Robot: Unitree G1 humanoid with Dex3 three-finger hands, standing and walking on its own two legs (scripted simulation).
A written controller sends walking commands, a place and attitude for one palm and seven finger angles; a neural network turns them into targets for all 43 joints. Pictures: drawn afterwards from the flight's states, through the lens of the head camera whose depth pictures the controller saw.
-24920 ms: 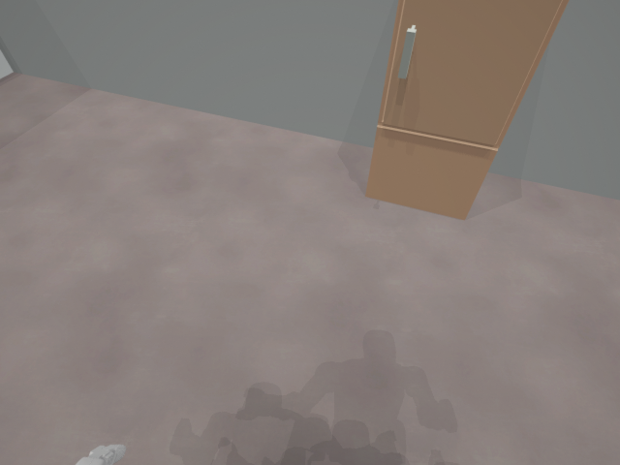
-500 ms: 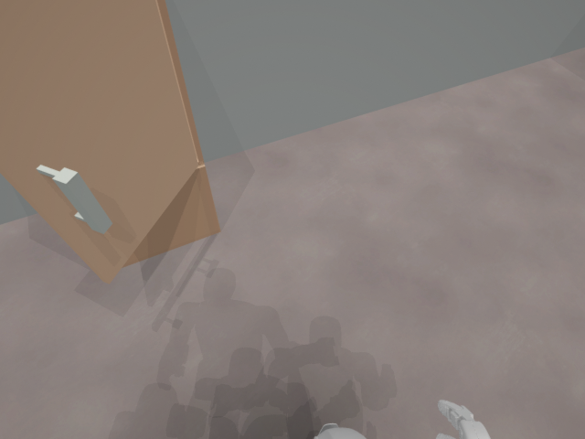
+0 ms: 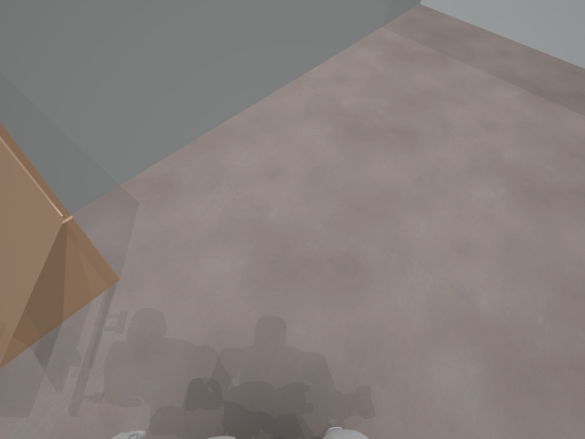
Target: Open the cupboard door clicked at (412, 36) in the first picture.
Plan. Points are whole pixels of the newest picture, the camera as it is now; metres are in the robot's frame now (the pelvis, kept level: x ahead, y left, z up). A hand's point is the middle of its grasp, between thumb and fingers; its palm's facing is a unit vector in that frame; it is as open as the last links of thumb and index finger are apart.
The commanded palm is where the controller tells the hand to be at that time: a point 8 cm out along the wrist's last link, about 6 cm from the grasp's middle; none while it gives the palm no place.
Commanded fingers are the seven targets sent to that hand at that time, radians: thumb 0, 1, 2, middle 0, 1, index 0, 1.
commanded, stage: walk to a spot facing it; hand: left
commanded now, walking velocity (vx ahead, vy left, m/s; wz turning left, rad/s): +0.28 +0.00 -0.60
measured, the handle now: out of the picture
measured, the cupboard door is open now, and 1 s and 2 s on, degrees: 43 43 43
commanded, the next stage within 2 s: turn to face it in 1.18 s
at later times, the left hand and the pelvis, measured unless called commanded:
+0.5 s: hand (230, 373) +0.23 +0.11 -0.16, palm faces -0.29 -0.94 -0.19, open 7.3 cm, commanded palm none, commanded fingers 0.00 0.90 0.90 -0.20 -0.30 -0.20 -0.30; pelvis +0.13 -0.07 +0.01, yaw -18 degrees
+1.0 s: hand (338, 234) +0.51 -0.08 -0.15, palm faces -0.49 -0.84 -0.22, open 7.3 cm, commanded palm none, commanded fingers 0.00 0.90 0.90 -0.20 -0.30 -0.20 -0.30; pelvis +0.32 -0.19 +0.00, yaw -30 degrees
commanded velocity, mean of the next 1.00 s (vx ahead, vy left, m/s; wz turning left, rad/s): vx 0.34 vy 0.00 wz -0.40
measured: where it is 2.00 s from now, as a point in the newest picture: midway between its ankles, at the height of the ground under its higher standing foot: (391, 313)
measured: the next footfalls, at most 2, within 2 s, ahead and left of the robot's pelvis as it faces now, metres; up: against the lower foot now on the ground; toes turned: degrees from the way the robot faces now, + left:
right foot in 0.26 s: +0.09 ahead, -0.17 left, +0.00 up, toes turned -16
left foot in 0.56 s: +0.31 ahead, +0.02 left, +0.00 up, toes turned -15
